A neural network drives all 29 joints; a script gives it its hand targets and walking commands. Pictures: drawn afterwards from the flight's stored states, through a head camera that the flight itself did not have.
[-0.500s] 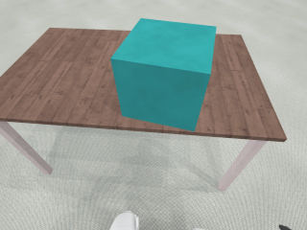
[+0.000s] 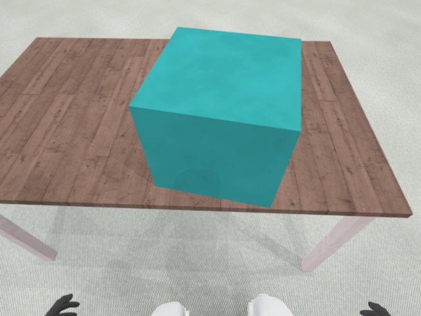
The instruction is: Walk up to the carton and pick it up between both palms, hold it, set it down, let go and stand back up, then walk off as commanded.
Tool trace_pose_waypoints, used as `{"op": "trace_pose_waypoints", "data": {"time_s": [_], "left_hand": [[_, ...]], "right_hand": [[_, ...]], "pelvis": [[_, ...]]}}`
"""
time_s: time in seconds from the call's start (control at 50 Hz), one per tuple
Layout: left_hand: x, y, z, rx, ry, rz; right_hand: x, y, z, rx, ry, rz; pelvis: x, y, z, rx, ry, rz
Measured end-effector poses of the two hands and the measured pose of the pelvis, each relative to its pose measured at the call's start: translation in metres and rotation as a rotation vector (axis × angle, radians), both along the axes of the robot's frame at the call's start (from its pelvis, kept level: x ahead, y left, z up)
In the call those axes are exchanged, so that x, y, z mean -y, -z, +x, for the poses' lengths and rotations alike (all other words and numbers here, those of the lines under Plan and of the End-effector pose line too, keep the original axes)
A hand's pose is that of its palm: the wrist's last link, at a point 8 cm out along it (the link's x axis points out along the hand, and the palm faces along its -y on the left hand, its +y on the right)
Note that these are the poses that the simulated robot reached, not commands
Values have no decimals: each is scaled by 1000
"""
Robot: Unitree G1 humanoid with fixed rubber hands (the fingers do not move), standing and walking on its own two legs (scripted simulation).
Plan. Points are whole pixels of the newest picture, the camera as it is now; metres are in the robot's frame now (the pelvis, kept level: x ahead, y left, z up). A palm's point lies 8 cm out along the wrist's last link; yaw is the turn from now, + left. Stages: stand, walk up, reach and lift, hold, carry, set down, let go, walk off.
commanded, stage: walk up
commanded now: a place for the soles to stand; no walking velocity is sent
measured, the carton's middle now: (223, 117) +0.53 -0.01 +0.05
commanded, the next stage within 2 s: none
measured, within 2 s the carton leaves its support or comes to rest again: neither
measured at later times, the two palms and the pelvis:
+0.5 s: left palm out of the picture +0.10 +0.32 -0.07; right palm (390, 313) +0.14 -0.30 -0.06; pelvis +0.01 +0.00 +0.05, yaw +1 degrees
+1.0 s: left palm out of the picture +0.12 +0.34 -0.07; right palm (384, 306) +0.15 -0.30 -0.08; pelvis +0.06 +0.01 +0.03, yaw +3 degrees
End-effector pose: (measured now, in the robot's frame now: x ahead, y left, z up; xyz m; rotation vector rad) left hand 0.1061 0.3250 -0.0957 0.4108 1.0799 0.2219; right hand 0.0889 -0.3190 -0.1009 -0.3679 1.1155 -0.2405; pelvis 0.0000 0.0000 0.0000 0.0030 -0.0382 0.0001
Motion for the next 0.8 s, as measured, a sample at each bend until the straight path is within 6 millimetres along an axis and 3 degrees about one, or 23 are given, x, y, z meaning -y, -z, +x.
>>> {"op": "trace_pose_waypoints", "data": {"time_s": [0.12, 0.3, 0.56, 0.8], "left_hand": [[5, -9, 20, 30, -15, -21], [4, -22, 14, -7, -46, -38], [6, -30, -15, -101, -95, -65], [-1, -31, -12, -94, -89, -57]], "right_hand": [[-9, -8, 24, 9, -14, 16], [-12, -27, 45, 15, -34, 17], [-21, -43, 50, -26, -42, 43], [-18, -38, 47, -41, -28, 45]], "pelvis": [[1, -11, 8, -1, -16, -3], [-2, -28, 11, 0, -23, -6], [-2, -49, 15, 3, -23, -7], [-5, -45, 35, -1, -21, -13]]}}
